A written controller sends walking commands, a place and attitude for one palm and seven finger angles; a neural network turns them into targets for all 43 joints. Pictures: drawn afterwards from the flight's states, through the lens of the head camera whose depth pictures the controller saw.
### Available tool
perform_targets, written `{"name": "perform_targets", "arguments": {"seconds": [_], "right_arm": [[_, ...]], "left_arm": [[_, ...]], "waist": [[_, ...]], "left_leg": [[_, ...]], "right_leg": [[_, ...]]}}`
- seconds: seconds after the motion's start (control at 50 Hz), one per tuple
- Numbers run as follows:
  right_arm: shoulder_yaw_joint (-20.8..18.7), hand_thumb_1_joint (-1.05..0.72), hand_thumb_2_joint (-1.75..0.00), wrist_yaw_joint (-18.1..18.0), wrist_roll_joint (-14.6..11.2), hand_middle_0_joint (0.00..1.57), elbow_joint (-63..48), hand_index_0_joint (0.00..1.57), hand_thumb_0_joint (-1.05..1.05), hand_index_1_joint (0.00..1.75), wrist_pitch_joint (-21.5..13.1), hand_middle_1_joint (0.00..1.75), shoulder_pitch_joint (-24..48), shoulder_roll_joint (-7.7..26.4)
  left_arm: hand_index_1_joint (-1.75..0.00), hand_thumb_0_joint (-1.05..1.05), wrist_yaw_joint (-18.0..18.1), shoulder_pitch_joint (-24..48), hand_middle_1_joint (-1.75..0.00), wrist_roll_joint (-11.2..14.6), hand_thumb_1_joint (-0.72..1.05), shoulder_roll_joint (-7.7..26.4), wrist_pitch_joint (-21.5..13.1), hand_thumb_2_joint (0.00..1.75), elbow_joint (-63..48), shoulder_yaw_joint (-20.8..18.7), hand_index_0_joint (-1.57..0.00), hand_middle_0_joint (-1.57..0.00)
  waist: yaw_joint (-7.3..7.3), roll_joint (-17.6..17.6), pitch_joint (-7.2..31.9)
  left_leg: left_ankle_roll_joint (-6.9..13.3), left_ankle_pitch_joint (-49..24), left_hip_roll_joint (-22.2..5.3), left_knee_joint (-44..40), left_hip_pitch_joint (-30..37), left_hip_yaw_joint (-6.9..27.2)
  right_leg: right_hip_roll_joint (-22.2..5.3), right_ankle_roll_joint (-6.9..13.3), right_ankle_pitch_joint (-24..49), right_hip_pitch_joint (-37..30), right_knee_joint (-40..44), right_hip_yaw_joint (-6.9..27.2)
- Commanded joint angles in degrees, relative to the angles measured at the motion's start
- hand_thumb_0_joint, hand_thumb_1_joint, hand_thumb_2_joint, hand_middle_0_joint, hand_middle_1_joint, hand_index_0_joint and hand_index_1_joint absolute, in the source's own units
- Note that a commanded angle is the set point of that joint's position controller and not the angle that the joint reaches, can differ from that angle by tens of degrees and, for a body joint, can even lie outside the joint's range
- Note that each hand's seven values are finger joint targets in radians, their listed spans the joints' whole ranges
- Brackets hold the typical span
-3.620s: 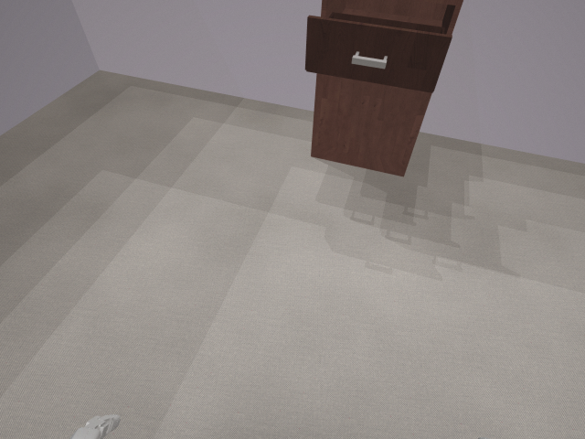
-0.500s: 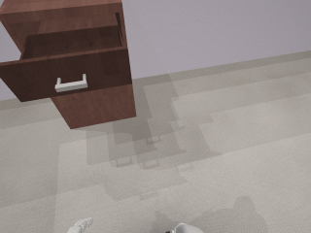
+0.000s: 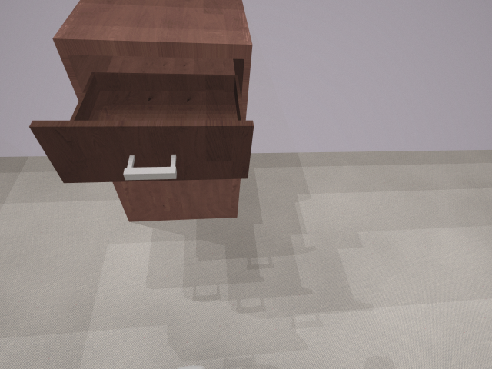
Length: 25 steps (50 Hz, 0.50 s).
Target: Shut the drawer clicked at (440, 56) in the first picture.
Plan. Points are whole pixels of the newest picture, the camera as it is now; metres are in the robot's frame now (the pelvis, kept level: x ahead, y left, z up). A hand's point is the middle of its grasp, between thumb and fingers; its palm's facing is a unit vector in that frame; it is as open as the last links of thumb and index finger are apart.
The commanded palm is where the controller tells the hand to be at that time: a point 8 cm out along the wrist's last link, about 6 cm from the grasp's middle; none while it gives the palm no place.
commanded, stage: turn to face it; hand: left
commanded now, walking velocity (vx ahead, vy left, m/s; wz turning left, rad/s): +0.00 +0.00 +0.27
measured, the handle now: (151, 166) +0.52 +0.26 -0.04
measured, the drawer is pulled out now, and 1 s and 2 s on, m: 0.29 0.29 0.29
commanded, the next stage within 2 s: take the last steps up to it in 0.22 s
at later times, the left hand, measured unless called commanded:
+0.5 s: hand out of the picture +0.00 +0.14 -0.14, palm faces +0.21 -0.95 -0.24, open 7.3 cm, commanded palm none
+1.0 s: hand out of the picture +0.02 +0.20 -0.16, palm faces +0.24 -0.95 -0.17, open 7.3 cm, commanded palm none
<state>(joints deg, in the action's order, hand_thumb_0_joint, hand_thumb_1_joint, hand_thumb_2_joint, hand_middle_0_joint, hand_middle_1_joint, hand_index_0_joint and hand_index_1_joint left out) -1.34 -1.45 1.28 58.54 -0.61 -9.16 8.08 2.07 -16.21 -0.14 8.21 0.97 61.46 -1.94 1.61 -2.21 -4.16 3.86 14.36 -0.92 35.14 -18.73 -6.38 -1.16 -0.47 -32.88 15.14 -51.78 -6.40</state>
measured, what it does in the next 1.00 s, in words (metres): steps on the spot: right foot, then left foot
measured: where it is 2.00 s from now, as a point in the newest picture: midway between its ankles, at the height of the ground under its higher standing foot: outside the picture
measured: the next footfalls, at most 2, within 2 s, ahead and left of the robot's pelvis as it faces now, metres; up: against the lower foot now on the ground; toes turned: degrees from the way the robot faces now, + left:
right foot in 0.34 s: +0.04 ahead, -0.16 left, +0.00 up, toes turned +3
left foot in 0.76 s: +0.05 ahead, +0.12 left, +0.00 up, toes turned +19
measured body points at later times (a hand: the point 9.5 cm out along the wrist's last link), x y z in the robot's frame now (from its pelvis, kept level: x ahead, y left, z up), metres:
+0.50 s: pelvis -0.01 -0.05 +0.02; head -0.01 -0.08 +0.47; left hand -0.01 +0.19 -0.12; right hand +0.06 -0.29 -0.15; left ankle -0.01 +0.08 -0.66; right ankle +0.00 -0.16 -0.73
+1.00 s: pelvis +0.07 +0.02 +0.02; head +0.08 +0.04 +0.47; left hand +0.01 +0.25 -0.15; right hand +0.12 -0.21 -0.13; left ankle +0.01 +0.11 -0.73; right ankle +0.12 -0.10 -0.66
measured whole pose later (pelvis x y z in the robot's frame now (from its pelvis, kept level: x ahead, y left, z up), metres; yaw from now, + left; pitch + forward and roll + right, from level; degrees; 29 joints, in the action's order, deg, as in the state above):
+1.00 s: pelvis +0.07 +0.02 +0.02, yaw +10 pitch -1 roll +0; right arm -2.4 -1.2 1.4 61.6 -3.7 -17.8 8.1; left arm -0.5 -18.2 -1.3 10.8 0.5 62.9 -3.6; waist 0.7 -2.4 -2.2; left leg 1.4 15.1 -1.4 21.2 -4.6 -9.3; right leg -6.2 -0.7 -17.2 28.2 -57.0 -5.1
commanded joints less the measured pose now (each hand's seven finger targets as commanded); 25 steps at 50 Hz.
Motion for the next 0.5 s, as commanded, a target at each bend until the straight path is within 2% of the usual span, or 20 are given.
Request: {"name": "perform_targets", "arguments": {"seconds": [0.0,0.02,0.04,0.08,0.12,0.14,0.2,0.24,0.26,0.28,0.3,0.32,0.34,0.36,0.38,0.42,0.44,0.46,0.48], "right_arm": [[-1.68,-0.90,-0.90,-0.72,-0.04,0.20,-2.49,0.20,0.00,0.30,0.36,0.30,-3.73,9.93],[-1.92,-0.90,-0.90,-0.59,-0.07,0.20,-2.95,0.20,0.00,0.30,0.47,0.30,-2.88,10.27],[-2.12,-0.90,-0.90,-0.49,-0.12,0.20,-3.12,0.20,0.00,0.30,0.56,0.30,-2.86,10.35],[-2.37,-0.90,-0.90,-0.28,-0.16,0.20,-3.43,0.20,0.00,0.30,0.72,0.30,-2.80,10.95],[-2.74,-0.90,-0.90,-0.05,-0.10,0.20,-3.26,0.20,0.00,0.30,1.05,0.30,-3.00,11.31],[-2.91,-0.90,-0.90,0.06,-0.05,0.20,-3.26,0.20,0.00,0.30,1.22,0.30,-3.19,11.35],[-3.34,-0.90,-0.90,0.28,0.13,0.20,-3.22,0.20,0.00,0.30,1.56,0.30,-3.59,11.94],[-3.58,-0.90,-0.90,0.43,0.03,0.20,-3.24,0.20,0.00,0.30,1.72,0.30,-3.15,12.02],[-3.64,-0.90,-0.90,0.52,-0.17,0.20,-3.32,0.20,0.00,0.30,1.74,0.30,-2.76,11.92],[-3.54,-0.90,-0.90,0.69,-0.42,0.20,-3.52,0.20,0.00,0.30,1.80,0.30,-2.08,11.44],[-3.27,-0.90,-0.90,0.95,-0.83,0.20,-3.64,0.20,0.00,0.30,1.81,0.30,-2.90,8.84],[-2.50,-0.90,-0.90,1.13,-1.10,0.20,-4.55,0.20,0.00,0.30,1.97,0.30,-2.91,5.21],[-2.87,-0.90,-0.90,1.29,-0.45,0.20,-6.07,0.20,0.00,0.30,2.52,0.30,-0.27,6.70],[-3.63,-0.90,-0.90,1.71,0.00,0.20,-5.87,0.20,0.00,0.30,2.96,0.30,-1.56,7.89],[-3.77,-0.90,-0.90,1.89,0.43,0.20,-4.96,0.20,0.00,0.30,3.23,0.30,-1.42,7.84],[-3.65,-0.90,-0.90,2.32,0.60,0.20,-3.01,0.20,0.00,0.30,2.67,0.30,-4.24,7.42],[-3.48,-0.90,-0.90,2.54,0.60,0.20,-2.84,0.20,0.00,0.30,2.18,0.30,-4.92,6.90],[-3.52,-0.90,-0.90,2.77,0.53,0.20,-2.74,0.20,0.00,0.30,1.79,0.30,-4.42,6.56],[-3.31,-0.90,-0.90,2.83,0.53,0.20,-3.02,0.20,0.00,0.30,1.49,0.30,-3.68,6.16]], "left_arm": [[-0.30,0.00,-0.11,-0.39,-0.30,-0.75,0.90,4.96,-0.23,0.90,-4.06,-1.47,-0.20,-0.20],[-0.30,0.00,-0.21,-1.36,-0.30,-0.82,0.90,4.27,0.06,0.90,-3.75,-1.38,-0.20,-0.20],[-0.30,0.00,-0.23,-1.57,-0.30,-0.92,0.90,4.07,0.29,0.90,-3.68,-1.36,-0.20,-0.20],[-0.30,0.00,-0.31,-1.24,-0.30,-0.99,0.90,4.09,0.58,0.90,-4.13,-1.40,-0.20,-0.20],[-0.30,0.00,-0.21,-0.68,-0.30,-1.01,0.90,3.97,0.77,0.90,-4.56,-1.43,-0.20,-0.20],[-0.30,0.00,-0.15,-0.19,-0.30,-0.99,0.90,4.09,0.81,0.90,-4.88,-1.40,-0.20,-0.20],[-0.30,0.00,-0.12,0.38,-0.30,-0.91,0.90,4.56,0.63,0.90,-5.52,-1.40,-0.20,-0.20],[-0.30,0.00,-0.04,-1.18,-0.30,-0.72,0.90,4.87,0.38,0.90,-5.24,-1.37,-0.20,-0.20],[-0.30,0.00,0.00,-2.13,-0.30,-0.72,0.90,5.20,0.05,0.90,-4.97,-1.45,-0.20,-0.20],[-0.30,0.00,0.14,-3.83,-0.30,-0.72,0.90,5.79,-0.27,0.90,-4.52,-1.50,-0.20,-0.20],[-0.30,0.00,0.50,-4.48,-0.30,-1.04,0.90,7.93,-0.74,0.90,-4.37,-1.68,-0.20,-0.20],[-0.30,0.00,0.58,-4.13,-0.30,-1.52,0.90,12.11,-1.22,0.90,-4.49,-2.28,-0.20,-0.20],[-0.30,0.00,0.36,-2.97,-0.30,-1.25,0.90,14.57,-1.07,0.90,-6.30,-2.63,-0.20,-0.20],[-0.30,0.00,0.35,-0.38,-0.30,-1.31,0.90,14.39,-0.93,0.90,-7.19,-2.63,-0.20,-0.20],[-0.30,0.00,0.46,1.36,-0.30,-1.23,0.90,12.61,-1.16,0.90,-7.31,-2.86,-0.20,-0.20],[-0.30,0.00,-0.09,0.47,-0.30,-1.02,0.90,10.05,-2.15,0.90,-6.44,-1.97,-0.20,-0.20],[-0.30,0.00,-0.30,-1.24,-0.30,-1.10,0.90,9.53,-2.75,0.90,-6.03,-2.05,-0.20,-0.20],[-0.30,0.00,-0.33,-3.27,-0.30,-1.14,0.90,9.46,-3.22,0.90,-5.29,-2.04,-0.20,-0.20],[-0.30,0.00,-0.35,-4.84,-0.30,-1.31,0.90,9.39,-3.60,0.90,-4.78,-2.01,-0.20,-0.20]], "waist": [[-1.57,7.56,5.25],[-1.19,7.12,5.82],[-1.47,7.32,6.22],[-1.56,7.25,6.39],[-2.03,9.06,6.22],[-2.31,10.26,5.78],[-2.53,10.58,5.52],[-1.72,10.97,5.95],[-1.00,10.04,6.23],[0.05,8.92,6.35],[0.00,2.59,6.10],[-0.30,-10.95,4.81],[1.21,-12.54,1.97],[-0.24,-8.92,1.37],[-0.68,-12.18,-2.54],[-1.80,-7.94,-4.19],[-1.42,-6.32,-2.93],[-0.65,-4.28,-2.15],[-0.06,-5.10,-2.04]], "left_leg": [[8.30,-21.57,-16.25,-17.58,7.21,19.53],[7.66,-16.63,-15.10,-18.45,6.72,18.15],[7.26,-13.36,-14.25,-19.11,6.57,17.86],[6.86,-9.15,-13.35,-20.14,5.79,17.61],[6.60,-4.91,-12.87,-20.61,5.68,17.97],[6.56,-3.46,-12.84,-20.75,5.47,18.45],[6.25,-2.26,-12.53,-20.36,5.04,19.99],[5.42,-3.23,-11.81,-18.88,4.20,20.13],[4.47,-4.74,-10.79,-16.98,2.75,19.42],[2.48,-3.54,-8.94,-14.56,0.19,17.81],[-0.24,-0.35,-5.55,-9.31,-4.41,14.54],[-4.25,8.24,1.24,-0.34,-10.41,6.86],[-4.81,14.33,1.05,9.10,-10.20,6.47],[-4.67,13.88,0.22,15.91,-9.68,7.16],[-4.39,10.76,-0.87,19.78,-12.38,7.56],[-4.60,4.74,-1.90,24.80,-13.80,6.26],[-4.74,3.73,-2.07,24.77,-14.31,5.59],[-4.88,3.32,-2.19,23.84,-15.32,5.01],[-5.11,3.23,-2.69,22.33,-15.94,4.75]], "right_leg": [[-3.36,-1.33,2.63,8.39,-7.57,6.14],[-3.11,-1.46,4.31,8.07,-6.58,5.55],[-2.91,-1.62,5.23,7.73,-5.15,5.24],[-2.53,-1.82,6.24,7.09,-2.69,4.82],[-2.26,-1.96,6.50,6.79,0.63,4.37],[-2.13,-1.96,6.53,6.54,2.41,4.21],[-1.32,-1.81,6.77,4.77,7.54,3.77],[-0.64,-1.73,9.65,1.40,13.75,3.55],[-0.37,-1.67,13.30,-2.00,19.28,3.40],[-1.01,-1.67,18.54,-6.32,26.31,3.39],[-5.76,-0.31,17.90,-10.54,33.02,9.08],[-16.88,3.66,11.57,-10.82,39.35,21.39],[-23.58,8.06,4.55,-2.38,44.41,26.63],[-23.38,8.87,-3.61,1.60,46.26,25.06],[-20.29,7.30,-3.21,2.68,46.36,23.30],[-16.62,5.85,5.29,-0.28,43.96,16.11],[-15.98,5.70,8.37,-3.12,42.65,13.86],[-15.87,6.03,11.08,-6.30,42.20,13.08],[-16.05,6.10,12.50,-8.35,41.82,12.54]]}}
